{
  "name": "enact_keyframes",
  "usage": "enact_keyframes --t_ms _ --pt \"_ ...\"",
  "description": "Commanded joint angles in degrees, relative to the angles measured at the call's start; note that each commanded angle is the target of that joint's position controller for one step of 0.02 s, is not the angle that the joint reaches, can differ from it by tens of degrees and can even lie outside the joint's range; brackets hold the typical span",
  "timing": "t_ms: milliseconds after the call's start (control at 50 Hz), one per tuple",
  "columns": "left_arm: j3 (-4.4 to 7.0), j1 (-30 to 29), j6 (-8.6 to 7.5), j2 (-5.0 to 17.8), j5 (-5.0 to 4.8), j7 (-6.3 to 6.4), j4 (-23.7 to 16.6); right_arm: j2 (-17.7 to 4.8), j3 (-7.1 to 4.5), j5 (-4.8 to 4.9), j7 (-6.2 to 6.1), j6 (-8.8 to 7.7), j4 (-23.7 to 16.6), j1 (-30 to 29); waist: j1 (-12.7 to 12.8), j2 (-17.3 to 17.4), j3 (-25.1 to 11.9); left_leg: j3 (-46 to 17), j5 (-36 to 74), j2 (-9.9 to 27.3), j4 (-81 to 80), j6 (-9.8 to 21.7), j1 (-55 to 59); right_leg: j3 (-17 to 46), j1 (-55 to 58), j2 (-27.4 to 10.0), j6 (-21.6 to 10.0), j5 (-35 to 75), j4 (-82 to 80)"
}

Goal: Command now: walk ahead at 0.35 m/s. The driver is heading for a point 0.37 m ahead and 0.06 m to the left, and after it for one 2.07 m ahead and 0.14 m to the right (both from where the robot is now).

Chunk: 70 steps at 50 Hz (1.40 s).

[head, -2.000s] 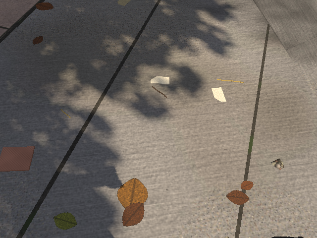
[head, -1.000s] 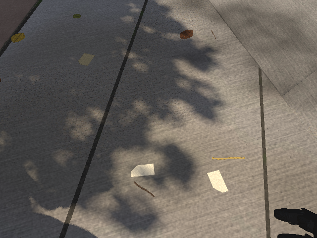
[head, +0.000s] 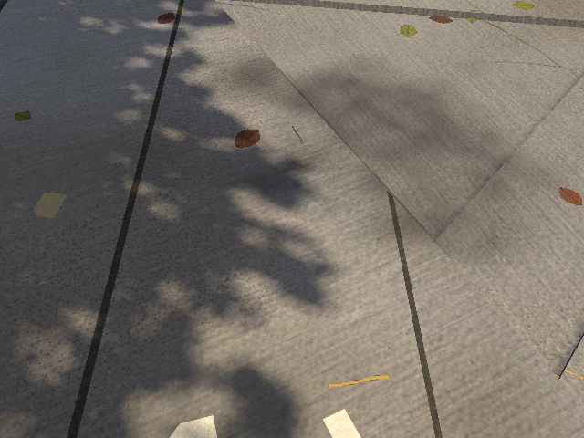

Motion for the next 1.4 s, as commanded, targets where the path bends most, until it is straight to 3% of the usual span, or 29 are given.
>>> enact_keyframes --t_ms 20,100,180,260,320,340,360,380,400,460,500,620,680,720,740,760,780,800,840,900,980,1120,1200,1240,1260,1280,1300,1340,1400 --pt "1.53 -7.8 -3.51 6.1 -0.94 -0.32 -7.6 -8.5 -1.79 -0.69 -0.07 -0.85 -0.8 8.4 -3.6 8.1 3.5 -34.1 1.7 21.0 -20.4 13.1 23.1 2.1 -34.3 -2.2 -2.0 0.6 19.9" --pt "1.66 -9.0 -2.94 3.8 0.8 -1.53 -6.9 -4.9 -0.04 -0.9 -0.64 0.89 -1.0 5.4 -1.6 7.2 3.5 -14.6 33.5 13.9 -21.1 8.0 16.9 -3.0 -27.6 -4.7 -1.0 11.4 11.1" --pt "0.11 -14.8 -2.26 0.1 0.88 -1.91 -8.5 -8.2 -0.31 -1.03 -2.48 2.59 -0.2 5.5 -2.2 7.2 2.0 -5.1 45.6 10.0 -19.8 6.4 10.2 -7.0 -16.4 -1.7 1.4 21.0 -6.8" --pt "0.94 -15.9 -1.89 3.5 0.88 -2.16 -8.6 -9.3 -0.61 -0.2 -2.68 2.84 0.8 5.0 -1.3 9.0 1.1 -6.4 43.1 12.4 -17.5 5.7 8.9 -4.6 -8.8 -0.8 -0.1 27.5 -14.3" --pt "2.64 -9.4 -2.37 7.4 2.4 -1.29 -6.3 -8.9 -0.64 0.45 -2.46 2.78 0.7 2.9 3.2 5.9 -1.8 -8.1 42.5 9.2 -7.6 2.8 8.1 -4.6 3.6 0.4 -3.4 35.6 -23.1" --pt "3.51 -5.0 -2.52 11.1 3.11 -0.51 -5.8 -7.6 -0.21 -0.67 -2.35 2.52 -0.3 3.6 4.2 1.5 -7.0 -6.6 31.3 5.7 1.5 0.3 2.5 1.3 15.1 -6.8 -6.0 56.1 -20.4" --pt "3.99 -2.1 -1.57 14.0 3.71 0.0 -6.0 -2.5 1.29 -1.1 -2.21 2.56 0.1 11.2 2.4 -10.4 -16.3 -4.0 -2.1 -0.5 20.1 -3.3 -10.9 15.2 31.3 -22.1 -15.8 70.2 -18.0" --pt "3.06 -1.4 -0.62 10.3 2.87 -0.17 -6.5 -5.2 0.73 -0.18 -2.17 3.21 0.5 11.1 3.7 -10.8 -21.4 -7.5 -22.1 -2.0 31.6 -4.6 -13.1 22.3 28.6 -25.9 -18.9 61.4 -22.3" --pt "2.62 -5.3 -0.12 9.2 1.89 -0.23 -7.1 -9.2 -0.86 1.03 -2.4 4.23 -0.4 8.0 3.0 -6.8 -14.7 -7.5 -19.9 0.2 36.9 -5.0 -16.4 18.7 20.7 -23.9 -17.1 46.1 -26.1" --pt "1.44 -16.1 0.11 5.8 2.26 0.0 -7.3 -7.2 -1.71 0.31 -4.24 8.14 -1.7 4.6 -1.4 -5.5 -2.9 -5.3 -10.6 4.7 33.5 -6.8 -14.2 6.5 0.8 -16.4 -11.7 19.4 -33.8" --pt "1.93 -17.2 -0.09 6.6 2.82 0.02 -6.2 -5.6 -1.71 -0.25 -4.5 9.09 -2.3 6.5 -2.6 -7.1 -2.5 -2.4 -7.0 4.3 30.8 -6.9 -9.9 1.9 -5.1 -14.9 -11.9 14.7 -36.4" --pt "3.7 -16.8 -1.48 10.8 0.46 0.49 -4.0 -5.5 -1.71 -0.82 -2.33 7.45 -4.8 2.5 -2.0 -5.3 -4.2 0.0 -2.2 6.1 13.4 -1.9 -3.6 0.4 -5.5 -17.6 -11.6 -0.4 -41.8" --pt "3.55 -16.2 -0.79 10.7 -0.93 -0.68 -2.4 -5.3 -1.8 -0.8 -1.71 6.57 -1.9 6.4 -4.4 -3.2 -2.1 3.1 0.0 3.7 1.4 0.8 4.2 0.6 -7.8 -16.8 -10.7 -4.8 -40.9" --pt "2.66 -18.6 0.26 7.7 -1.1 -0.98 -2.7 -5.6 -2.03 -1.23 -1.62 5.85 1.8 12.8 -7.5 -0.1 1.4 3.9 0.1 1.8 -9.9 3.1 12.6 -2.8 -14.8 -11.7 -6.8 -8.0 -32.8" --pt "1.13 -19.9 0.15 2.6 -0.18 -1.76 -3.8 -8.6 -2.65 -1.33 -2.17 5.33 2.7 17.4 -8.2 10.6 1.1 -13.0 -11.3 13.2 -19.1 6.2 20.0 -8.2 -24.8 -6.2 -2.6 -5.5 -13.6" --pt "0.94 -19.3 -0.55 0.9 -0.16 -2.34 -4.9 -14.6 -3.62 -1.15 -2.56 4.6 0.0 13.5 -5.7 17.2 4.0 -31.0 -24.5 24.5 -25.7 11.6 18.9 -7.6 -37.5 -0.5 -1.1 -1.9 0.7" --pt "2.06 -21.3 -1.31 5.5 -1.28 -1.96 -5.1 -14.1 -3.8 -2.49 -2.69 3.09 -1.2 10.9 -6.2 12.9 6.5 -35.1 -29.6 26.8 -29.6 13.8 12.6 2.0 -39.5 -1.5 -2.6 1.7 7.8" --pt "2.86 -18.7 -1.5 7.6 -1.83 -1.86 -4.2 -11.7 -3.07 -2.07 -2.89 1.56 -2.4 5.9 -2.7 11.6 7.6 -30.1 -24.5 24.5 -29.3 10.6 13.2 5.5 -41.3 -1.8 -3.4 8.3 9.5" --pt "3.59 -15.2 -1.35 8.2 -0.43 -1.36 -1.4 -8.4 -2.26 -0.95 -2.92 0.35 -3.2 2.4 -1.0 10.2 5.1 -17.4 -10.8 20.2 -28.7 4.8 15.4 5.9 -38.8 -2.2 -2.5 16.2 8.7" --pt "3.45 -13.9 -0.77 5.1 0.26 -1.86 0.4 -5.7 -1.54 -1.94 -3.2 -0.25 -1.6 6.2 -1.6 7.7 3.1 -5.0 5.2 17.0 -27.4 2.7 14.9 3.2 -34.8 -2.0 -0.7 25.0 10.6" --pt "2.84 -17.7 -0.27 3.0 0.13 -2.68 -1.4 -6.1 -1.41 -2.45 -3.51 -0.03 -0.5 8.2 -2.9 7.6 5.8 2.8 12.7 15.9 -28.4 3.0 12.8 0.3 -32.9 -2.7 0.3 31.4 4.0" --pt "0.93 -26.8 -0.81 0.4 -0.19 -5.66 -6.6 -7.6 -1.93 -1.02 -3.36 1.32 1.5 12.0 -5.7 6.3 10.6 9.5 26.8 18.7 -25.4 3.4 20.8 -8.0 -30.6 -3.1 -3.3 26.8 -10.5" --pt "2.88 -18.6 -0.69 4.7 -0.42 -6.31 -6.8 -11.2 -2.95 -0.19 -4.01 2.83 0.7 9.9 1.8 11.0 2.3 12.2 69.9 19.2 -6.7 2.3 22.5 -14.2 -12.4 3.7 -8.1 16.0 -11.4" --pt "6.44 -0.5 0.14 12.0 -0.33 -4.49 -2.5 -12.2 -3.07 -0.07 -4.1 2.35 -0.7 7.2 11.6 7.4 -7.8 11.9 56.9 16.0 19.2 -1.2 4.8 -5.5 18.9 2.4 -13.0 20.3 -17.5" --pt "6.96 1.2 0.34 17.1 -0.34 -3.21 -1.8 -2.8 -0.46 -2.1 -2.82 0.69 -3.9 10.9 5.6 -9.2 -13.5 8.8 -5.9 5.1 41.8 -4.7 -22.2 24.7 40.3 -14.3 -22.2 15.1 -18.4" --pt "6.08 3.5 -0.2 15.5 0.52 -2.89 -2.8 -5.0 -0.34 0.4 -2.07 -2.27 -5.8 7.3 7.6 -6.6 -23.0 -5.9 -14.0 -0.1 52.0 -4.6 -28.5 45.4 43.4 -21.1 -27.5 7.9 -29.6" --pt "5.09 2.0 -0.78 11.7 0.97 -2.76 -2.0 -7.9 -1.31 2.44 -1.72 -3.6 -7.9 0.0 8.9 -3.9 -14.8 -8.2 -8.4 3.6 51.0 -3.0 -34.3 35.9 38.8 -18.5 -23.1 12.1 -31.4" --pt "3.85 -7.5 -1.75 7.7 0.19 -3.0 -3.8 -7.9 -1.6 0.42 -2.51 -4.04 -7.9 -1.6 3.0 3.2 -4.8 -7.3 -0.7 8.1 40.5 -2.2 -28.7 21.8 19.6 -12.8 -18.7 21.6 -32.3" --pt "3.25 -11.2 -2.24 6.7 0.65 -2.43 -5.4 -7.3 -2.35 -1.13 -2.41 -1.8 -8.5 1.3 -1.6 1.7 -1.0 -6.8 1.7 9.9 32.9 -4.4 -21.2 16.0 5.5 -9.8 -18.7 28.9 -36.1"
Keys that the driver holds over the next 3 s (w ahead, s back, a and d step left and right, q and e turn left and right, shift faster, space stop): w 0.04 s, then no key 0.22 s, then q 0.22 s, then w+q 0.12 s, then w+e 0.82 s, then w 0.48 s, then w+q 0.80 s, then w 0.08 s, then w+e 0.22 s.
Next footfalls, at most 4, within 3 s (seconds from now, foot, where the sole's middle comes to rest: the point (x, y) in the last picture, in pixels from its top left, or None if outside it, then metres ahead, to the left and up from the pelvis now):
0.32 right None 0.28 -0.12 -0.77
0.74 left None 0.18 0.11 -0.77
1.24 right None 0.53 -0.11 -0.77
1.70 left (278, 314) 0.86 0.04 -0.77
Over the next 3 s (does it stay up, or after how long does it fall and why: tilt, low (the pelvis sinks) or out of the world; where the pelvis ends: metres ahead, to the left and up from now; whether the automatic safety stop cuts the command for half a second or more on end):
stays up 1.29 -0.07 0.01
